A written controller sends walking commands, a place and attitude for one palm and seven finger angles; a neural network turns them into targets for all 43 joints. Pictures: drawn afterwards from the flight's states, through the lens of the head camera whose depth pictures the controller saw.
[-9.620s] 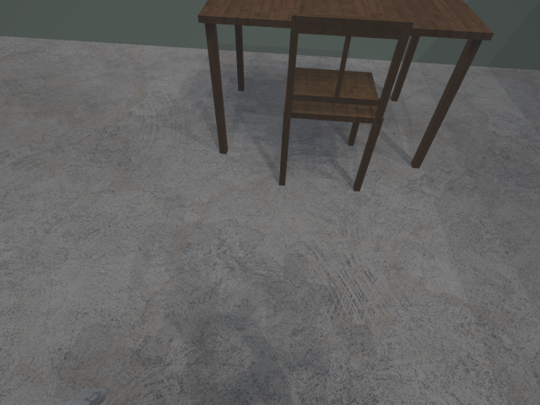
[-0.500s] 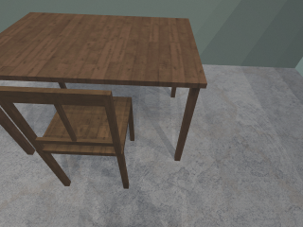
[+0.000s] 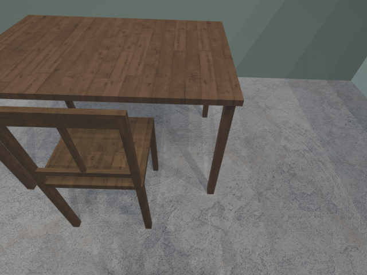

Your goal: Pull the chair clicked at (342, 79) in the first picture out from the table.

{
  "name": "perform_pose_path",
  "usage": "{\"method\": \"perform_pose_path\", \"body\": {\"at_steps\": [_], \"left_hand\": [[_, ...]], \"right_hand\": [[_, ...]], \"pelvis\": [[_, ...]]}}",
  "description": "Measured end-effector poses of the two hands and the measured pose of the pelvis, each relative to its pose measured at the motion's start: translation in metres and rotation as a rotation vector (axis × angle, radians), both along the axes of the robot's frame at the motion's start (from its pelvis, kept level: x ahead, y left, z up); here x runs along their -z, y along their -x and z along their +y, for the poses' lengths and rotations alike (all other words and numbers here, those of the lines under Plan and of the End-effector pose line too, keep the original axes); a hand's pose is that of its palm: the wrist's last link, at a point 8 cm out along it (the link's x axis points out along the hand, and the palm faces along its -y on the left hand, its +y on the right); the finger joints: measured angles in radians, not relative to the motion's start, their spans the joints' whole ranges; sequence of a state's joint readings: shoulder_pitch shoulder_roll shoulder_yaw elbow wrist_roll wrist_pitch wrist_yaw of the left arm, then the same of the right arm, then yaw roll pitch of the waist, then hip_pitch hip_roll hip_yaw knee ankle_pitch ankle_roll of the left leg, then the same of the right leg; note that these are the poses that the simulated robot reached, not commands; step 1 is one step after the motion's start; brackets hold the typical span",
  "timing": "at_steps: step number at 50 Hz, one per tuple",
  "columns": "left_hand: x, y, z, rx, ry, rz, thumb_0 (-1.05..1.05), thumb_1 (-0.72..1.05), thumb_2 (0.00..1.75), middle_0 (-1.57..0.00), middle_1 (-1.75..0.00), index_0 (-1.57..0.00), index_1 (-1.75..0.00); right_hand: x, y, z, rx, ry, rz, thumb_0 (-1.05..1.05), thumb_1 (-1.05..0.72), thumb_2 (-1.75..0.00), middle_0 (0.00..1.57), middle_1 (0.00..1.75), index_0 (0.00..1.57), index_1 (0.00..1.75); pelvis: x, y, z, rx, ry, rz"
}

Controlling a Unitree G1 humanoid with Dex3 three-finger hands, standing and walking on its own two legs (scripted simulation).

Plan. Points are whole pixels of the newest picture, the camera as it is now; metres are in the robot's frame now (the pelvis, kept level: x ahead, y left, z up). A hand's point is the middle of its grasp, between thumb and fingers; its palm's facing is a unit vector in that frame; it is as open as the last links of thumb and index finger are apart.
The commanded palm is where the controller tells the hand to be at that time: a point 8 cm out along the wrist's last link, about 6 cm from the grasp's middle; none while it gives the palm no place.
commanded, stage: look again from close up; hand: left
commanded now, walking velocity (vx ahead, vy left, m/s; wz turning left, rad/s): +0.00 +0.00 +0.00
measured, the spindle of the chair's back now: (73, 150) +0.51 +0.41 -0.12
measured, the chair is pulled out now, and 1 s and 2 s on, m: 0.00 0.00 0.00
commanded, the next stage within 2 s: none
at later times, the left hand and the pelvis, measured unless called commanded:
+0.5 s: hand out of the picture -0.02 +0.15 -0.18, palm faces +0.03 -0.98 -0.17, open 7.4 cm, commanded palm none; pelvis +0.00 -0.01 +0.00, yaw +0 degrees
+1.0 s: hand out of the picture -0.01 +0.15 -0.18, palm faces +0.03 -0.99 -0.16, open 7.4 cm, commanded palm none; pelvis +0.00 -0.01 +0.00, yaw +0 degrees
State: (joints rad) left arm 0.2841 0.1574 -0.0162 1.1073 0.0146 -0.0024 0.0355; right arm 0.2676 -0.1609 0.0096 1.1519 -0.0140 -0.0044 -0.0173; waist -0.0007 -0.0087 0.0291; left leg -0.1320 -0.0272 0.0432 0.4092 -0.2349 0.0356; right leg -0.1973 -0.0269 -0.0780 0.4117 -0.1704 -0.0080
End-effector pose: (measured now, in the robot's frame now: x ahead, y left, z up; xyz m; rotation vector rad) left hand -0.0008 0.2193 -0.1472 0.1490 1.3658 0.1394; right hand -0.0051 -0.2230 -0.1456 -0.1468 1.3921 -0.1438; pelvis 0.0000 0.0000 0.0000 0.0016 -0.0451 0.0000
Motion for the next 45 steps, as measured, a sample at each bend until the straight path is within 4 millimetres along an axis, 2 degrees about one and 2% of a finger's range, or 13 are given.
{"method": "perform_pose_path", "body": {"at_steps": [10,24,45], "left_hand": [[0.002,0.011,-0.011,-0.011,0.016,0.018,0.01,0.91,0.90,-0.20,-0.30,-0.20,-0.29],[0.002,0.025,-0.016,-0.026,0.018,0.047,0.01,0.91,0.90,-0.20,-0.30,-0.20,-0.29],[0.002,0.017,-0.016,-0.026,0.022,0.025,0.01,0.91,0.90,-0.20,-0.30,-0.20,-0.29]], "right_hand": [[0.002,0.014,0.006,0.022,-0.017,0.020,0.00,-0.91,-0.90,0.20,0.30,0.20,0.30],[0.002,0.027,0.005,0.034,-0.020,0.047,0.00,-0.91,-0.90,0.20,0.30,0.20,0.30],[0.001,0.021,0.005,0.028,-0.017,0.033,0.00,-0.91,-0.90,0.20,0.30,0.20,0.30]], "pelvis": [[0.001,0.001,-0.004,0.005,-0.001,0.004],[0.001,0.004,-0.006,0.006,-0.002,0.012],[0.000,0.002,-0.006,0.002,0.000,0.013]]}}
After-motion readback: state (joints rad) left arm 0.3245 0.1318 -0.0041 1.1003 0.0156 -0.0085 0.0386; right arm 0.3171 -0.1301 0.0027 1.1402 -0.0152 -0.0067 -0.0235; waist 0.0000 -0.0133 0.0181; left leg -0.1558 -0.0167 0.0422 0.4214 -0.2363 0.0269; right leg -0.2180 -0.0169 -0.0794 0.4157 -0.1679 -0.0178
